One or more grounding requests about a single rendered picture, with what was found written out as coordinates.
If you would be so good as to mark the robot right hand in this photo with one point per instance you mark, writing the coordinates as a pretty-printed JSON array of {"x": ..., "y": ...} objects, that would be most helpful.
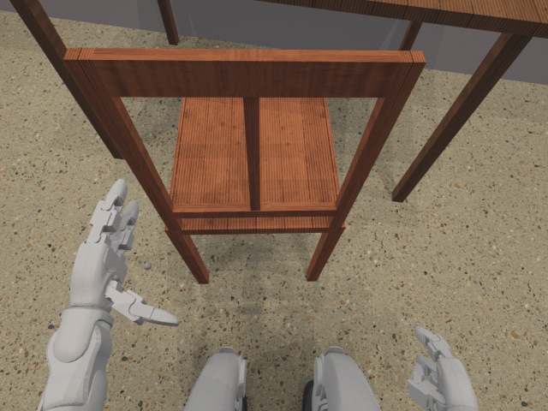
[{"x": 449, "y": 384}]

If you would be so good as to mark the chair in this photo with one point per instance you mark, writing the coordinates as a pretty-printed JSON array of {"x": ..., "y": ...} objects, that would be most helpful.
[{"x": 254, "y": 149}]

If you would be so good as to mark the robot left hand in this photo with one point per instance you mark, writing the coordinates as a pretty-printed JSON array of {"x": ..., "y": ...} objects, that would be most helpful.
[{"x": 101, "y": 256}]

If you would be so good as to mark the table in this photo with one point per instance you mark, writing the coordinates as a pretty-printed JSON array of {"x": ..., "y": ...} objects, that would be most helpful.
[{"x": 517, "y": 21}]

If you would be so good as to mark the right robot thigh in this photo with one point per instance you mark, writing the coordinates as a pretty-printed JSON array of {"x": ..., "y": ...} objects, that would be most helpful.
[{"x": 339, "y": 380}]

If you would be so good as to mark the left robot forearm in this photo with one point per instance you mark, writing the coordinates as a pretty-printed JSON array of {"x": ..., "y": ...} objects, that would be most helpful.
[{"x": 77, "y": 356}]

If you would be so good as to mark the robot thigh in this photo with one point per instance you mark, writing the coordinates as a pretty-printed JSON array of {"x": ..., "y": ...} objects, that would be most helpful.
[
  {"x": 220, "y": 383},
  {"x": 339, "y": 380}
]

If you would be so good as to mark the left robot thigh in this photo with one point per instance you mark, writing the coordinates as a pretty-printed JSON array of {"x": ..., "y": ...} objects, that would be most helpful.
[{"x": 220, "y": 383}]

